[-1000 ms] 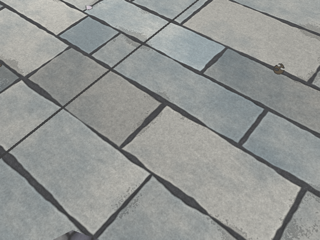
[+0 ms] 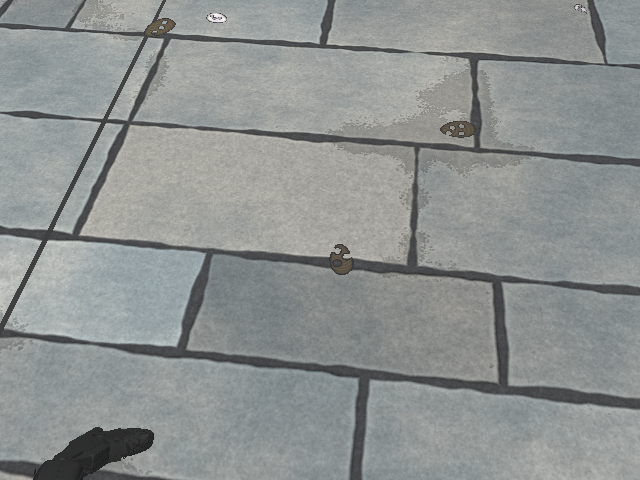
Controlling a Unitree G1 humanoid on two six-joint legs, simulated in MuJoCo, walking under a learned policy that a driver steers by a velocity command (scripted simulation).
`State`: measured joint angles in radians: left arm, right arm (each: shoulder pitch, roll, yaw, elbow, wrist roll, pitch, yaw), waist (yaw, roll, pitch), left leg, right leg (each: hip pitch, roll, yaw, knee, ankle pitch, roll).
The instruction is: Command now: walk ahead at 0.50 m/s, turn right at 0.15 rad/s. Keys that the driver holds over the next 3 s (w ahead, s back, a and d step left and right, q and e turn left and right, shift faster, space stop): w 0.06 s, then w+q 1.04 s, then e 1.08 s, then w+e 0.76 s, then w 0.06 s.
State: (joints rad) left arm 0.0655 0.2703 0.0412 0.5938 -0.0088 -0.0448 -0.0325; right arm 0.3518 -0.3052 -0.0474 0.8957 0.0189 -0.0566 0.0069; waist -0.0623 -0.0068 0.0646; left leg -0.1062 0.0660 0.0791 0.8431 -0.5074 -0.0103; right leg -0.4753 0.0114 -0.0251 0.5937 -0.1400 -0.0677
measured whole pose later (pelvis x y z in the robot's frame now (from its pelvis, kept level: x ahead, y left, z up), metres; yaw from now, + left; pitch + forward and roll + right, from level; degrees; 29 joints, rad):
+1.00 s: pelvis +0.58 +0.09 +0.00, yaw +28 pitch +3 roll -1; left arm 0.06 0.27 0.04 0.67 0.01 -0.12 -0.01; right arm 0.37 -0.32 -0.07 0.73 0.03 -0.02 -0.01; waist -0.07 0.03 0.00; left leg -0.19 -0.09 -0.22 0.80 -0.50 0.04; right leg -0.46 0.04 0.03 0.53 -0.12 -0.01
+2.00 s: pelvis +0.78 +0.17 +0.02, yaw +11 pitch +2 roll +3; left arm 0.21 0.29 0.06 0.68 0.00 0.02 0.03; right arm 0.10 -0.32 -0.10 0.77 0.00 0.02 -0.05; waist 0.01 0.03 0.04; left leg -0.55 -0.01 -0.05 1.04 -0.35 -0.07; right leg -0.30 0.03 0.08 0.46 -0.19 -0.06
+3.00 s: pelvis +1.04 +0.05 +0.02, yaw -24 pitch +2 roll +0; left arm 0.35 0.28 0.05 0.66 -0.01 -0.05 -0.01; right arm 0.12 -0.33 -0.05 0.70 -0.02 -0.10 0.01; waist 0.04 0.04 0.04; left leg -0.67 0.10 -0.05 0.92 -0.12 -0.04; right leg -0.16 0.10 0.07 0.34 -0.20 -0.09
